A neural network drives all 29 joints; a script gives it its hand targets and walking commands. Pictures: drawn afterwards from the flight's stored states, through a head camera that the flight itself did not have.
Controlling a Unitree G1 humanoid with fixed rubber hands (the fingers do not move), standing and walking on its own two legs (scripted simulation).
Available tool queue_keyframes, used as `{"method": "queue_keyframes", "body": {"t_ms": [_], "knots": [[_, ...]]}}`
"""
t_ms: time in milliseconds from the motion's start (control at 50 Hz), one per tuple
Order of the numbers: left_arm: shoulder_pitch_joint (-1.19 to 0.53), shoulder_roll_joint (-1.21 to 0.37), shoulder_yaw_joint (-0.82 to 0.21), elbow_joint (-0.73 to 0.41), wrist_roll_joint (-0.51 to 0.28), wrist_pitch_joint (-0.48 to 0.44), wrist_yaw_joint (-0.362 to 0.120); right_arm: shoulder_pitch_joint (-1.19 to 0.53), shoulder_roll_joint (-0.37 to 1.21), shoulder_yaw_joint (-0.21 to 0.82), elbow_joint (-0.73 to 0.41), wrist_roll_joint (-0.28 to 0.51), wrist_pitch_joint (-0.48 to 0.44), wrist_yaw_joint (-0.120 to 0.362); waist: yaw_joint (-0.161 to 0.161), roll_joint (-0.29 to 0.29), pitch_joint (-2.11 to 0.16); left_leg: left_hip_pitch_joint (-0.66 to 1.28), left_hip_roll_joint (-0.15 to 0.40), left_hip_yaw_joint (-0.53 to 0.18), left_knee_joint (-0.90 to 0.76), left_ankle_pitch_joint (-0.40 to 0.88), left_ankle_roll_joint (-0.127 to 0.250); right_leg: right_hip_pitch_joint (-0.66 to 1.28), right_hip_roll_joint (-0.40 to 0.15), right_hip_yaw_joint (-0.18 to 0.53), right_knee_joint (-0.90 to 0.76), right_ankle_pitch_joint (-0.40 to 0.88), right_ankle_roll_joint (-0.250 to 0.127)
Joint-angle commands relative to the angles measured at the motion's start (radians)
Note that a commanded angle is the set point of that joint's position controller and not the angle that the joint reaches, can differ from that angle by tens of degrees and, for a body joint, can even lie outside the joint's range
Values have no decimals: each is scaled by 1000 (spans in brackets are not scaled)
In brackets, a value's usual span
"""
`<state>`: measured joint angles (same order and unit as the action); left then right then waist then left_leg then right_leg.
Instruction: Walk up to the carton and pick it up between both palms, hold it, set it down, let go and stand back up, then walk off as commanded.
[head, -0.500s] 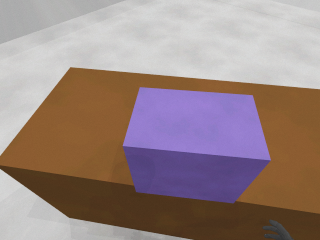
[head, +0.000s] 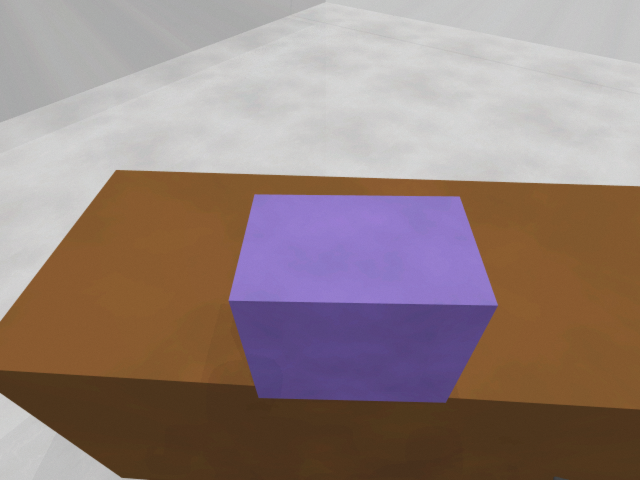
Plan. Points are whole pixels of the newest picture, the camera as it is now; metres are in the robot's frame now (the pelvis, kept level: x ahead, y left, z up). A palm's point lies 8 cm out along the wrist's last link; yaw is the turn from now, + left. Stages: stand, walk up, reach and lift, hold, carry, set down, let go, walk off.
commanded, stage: walk up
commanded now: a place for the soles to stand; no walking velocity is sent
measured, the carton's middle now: (353, 302) +0.38 -0.04 +0.01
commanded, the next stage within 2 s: reach and lift in 0.92 s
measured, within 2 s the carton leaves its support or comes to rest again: neither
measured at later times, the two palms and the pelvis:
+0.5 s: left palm out of the picture +0.13 +0.31 -0.10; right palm out of the picture +0.12 -0.31 -0.11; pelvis +0.02 +0.00 +0.00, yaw -3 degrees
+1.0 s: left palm out of the picture +0.17 +0.31 -0.10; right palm out of the picture +0.11 -0.32 -0.11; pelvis +0.02 +0.00 -0.01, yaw -5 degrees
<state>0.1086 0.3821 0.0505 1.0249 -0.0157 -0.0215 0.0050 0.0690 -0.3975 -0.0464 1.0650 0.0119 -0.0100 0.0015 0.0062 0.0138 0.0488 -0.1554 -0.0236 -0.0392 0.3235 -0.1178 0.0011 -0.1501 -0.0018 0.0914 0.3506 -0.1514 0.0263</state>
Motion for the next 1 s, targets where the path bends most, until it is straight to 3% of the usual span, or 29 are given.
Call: {"method": "queue_keyframes", "body": {"t_ms": [0,20,160,180,200,260,380,400,420,540,620,640,720,900,920,940,980], "knots": [[-24,199,35,-61,1,-15,7,-67,-173,-33,-64,-3,-23,-3,13,-5,-36,-26,142,-119,-106,-215,26,-21,-104,87,-69,-120,-61],[-24,200,37,-64,1,-15,8,-66,-177,-32,-71,1,-24,-3,13,-29,-35,-31,146,-120,-103,-210,30,-12,-96,78,-64,-100,-58],[-10,199,34,-77,0,-15,12,-36,-174,-35,-83,-3,-25,-4,4,9,-54,5,153,-105,-82,-159,35,-12,-94,95,-39,-17,-60],[-9,201,35,-79,1,-15,12,-38,-179,-37,-88,-2,-25,-4,6,-20,-47,13,157,-103,-79,-145,40,-20,-89,90,-34,5,-61],[-10,200,35,-81,-3,-14,13,-35,-183,-39,-81,-3,-25,-4,4,-1,-41,10,160,-103,-76,-140,42,-19,-86,91,-19,12,-58],[-4,205,34,-88,1,-14,15,-37,-179,-41,-92,-1,-22,-4,0,-29,-55,42,154,-76,-50,-68,36,-16,-94,100,-11,75,-55],[2,203,30,-86,-1,-9,20,-37,-171,-40,-101,-3,-13,-4,-3,1,-61,70,165,-66,-30,-50,39,-30,-91,109,-7,90,-52],[2,211,30,-90,0,-8,22,-40,-177,-45,-103,-3,-10,-4,2,-35,-53,71,161,-57,-26,-38,42,-28,-89,105,3,120,-51],[-3,214,32,-95,1,-8,23,-43,-174,-44,-105,-5,-11,-4,-6,-27,-56,85,157,-46,-13,-2,41,-43,-93,116,4,148,-55],[8,215,31,-91,0,-2,26,-52,-178,-46,-116,-5,-4,-5,6,-2,-50,78,167,-37,-18,-1,43,-33,-85,113,23,150,-51],[8,222,32,-91,2,-1,27,-52,-191,-51,-117,-6,2,-5,1,-16,-42,96,163,-23,-11,-41,45,-64,-86,139,11,138,-53],[-4,223,30,-93,3,0,28,-48,-186,-49,-120,-4,2,-5,-7,-44,-36,98,161,-24,-8,-40,45,-71,-83,137,10,140,-52],[3,223,29,-95,0,3,29,-42,-189,-49,-125,-8,3,-6,-7,-6,-51,98,178,-32,-15,-39,54,-60,-70,130,42,133,-51],[20,227,33,-102,0,7,30,-39,-193,-53,-143,-7,9,-5,-1,-8,-44,97,177,2,9,-27,55,-75,-60,152,63,171,-51],[-356,151,4,-367,14,187,52,-260,-84,-80,-169,-109,-152,32,25,-46,7,-101,86,126,125,-183,-40,-146,34,-150,89,-193,-35],[-294,114,-2,-377,-1,280,60,-195,-159,-136,-187,-103,-139,67,-16,-37,53,-149,109,108,130,-254,-9,-117,54,-180,127,-196,-62],[-268,114,-3,-465,7,384,30,-168,-184,-176,-239,-84,-121,75,-44,-101,-2,-47,91,108,207,-231,11,-193,40,-167,148,-165,-62]]}}
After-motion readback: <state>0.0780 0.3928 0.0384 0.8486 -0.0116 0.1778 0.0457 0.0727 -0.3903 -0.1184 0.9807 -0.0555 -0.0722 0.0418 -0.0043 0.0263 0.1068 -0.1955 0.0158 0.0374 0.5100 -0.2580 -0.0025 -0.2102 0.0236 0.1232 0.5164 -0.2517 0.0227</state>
